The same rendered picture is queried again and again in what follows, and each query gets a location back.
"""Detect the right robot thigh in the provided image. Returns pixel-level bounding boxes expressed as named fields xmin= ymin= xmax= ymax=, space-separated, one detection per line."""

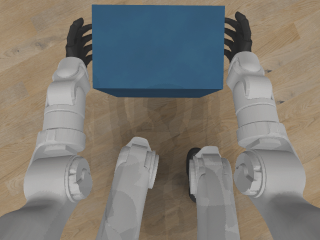
xmin=189 ymin=153 xmax=240 ymax=240

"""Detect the robot left forearm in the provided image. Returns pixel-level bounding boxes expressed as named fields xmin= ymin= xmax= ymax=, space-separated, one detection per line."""
xmin=23 ymin=57 xmax=91 ymax=199

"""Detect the left robot upper arm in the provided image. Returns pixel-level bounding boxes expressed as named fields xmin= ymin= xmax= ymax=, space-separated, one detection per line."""
xmin=0 ymin=154 xmax=93 ymax=240

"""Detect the robot thigh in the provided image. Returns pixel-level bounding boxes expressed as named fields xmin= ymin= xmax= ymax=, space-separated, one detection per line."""
xmin=95 ymin=143 xmax=159 ymax=240
xmin=189 ymin=153 xmax=240 ymax=240

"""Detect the right robot hand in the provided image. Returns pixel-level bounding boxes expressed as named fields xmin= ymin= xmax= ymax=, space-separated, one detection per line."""
xmin=224 ymin=11 xmax=253 ymax=64

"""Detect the left robot thigh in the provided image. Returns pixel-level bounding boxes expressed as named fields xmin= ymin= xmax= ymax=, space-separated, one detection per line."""
xmin=95 ymin=143 xmax=159 ymax=240

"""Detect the left robot hand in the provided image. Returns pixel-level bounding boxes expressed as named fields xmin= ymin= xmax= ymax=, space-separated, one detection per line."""
xmin=65 ymin=17 xmax=93 ymax=68

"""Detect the right robot upper arm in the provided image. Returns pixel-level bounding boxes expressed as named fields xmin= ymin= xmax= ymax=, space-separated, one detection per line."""
xmin=233 ymin=148 xmax=320 ymax=240

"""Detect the carton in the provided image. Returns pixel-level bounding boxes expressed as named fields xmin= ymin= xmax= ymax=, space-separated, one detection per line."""
xmin=91 ymin=4 xmax=225 ymax=98

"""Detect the robot right forearm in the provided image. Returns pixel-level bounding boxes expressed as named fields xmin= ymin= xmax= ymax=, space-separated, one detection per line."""
xmin=226 ymin=51 xmax=306 ymax=187

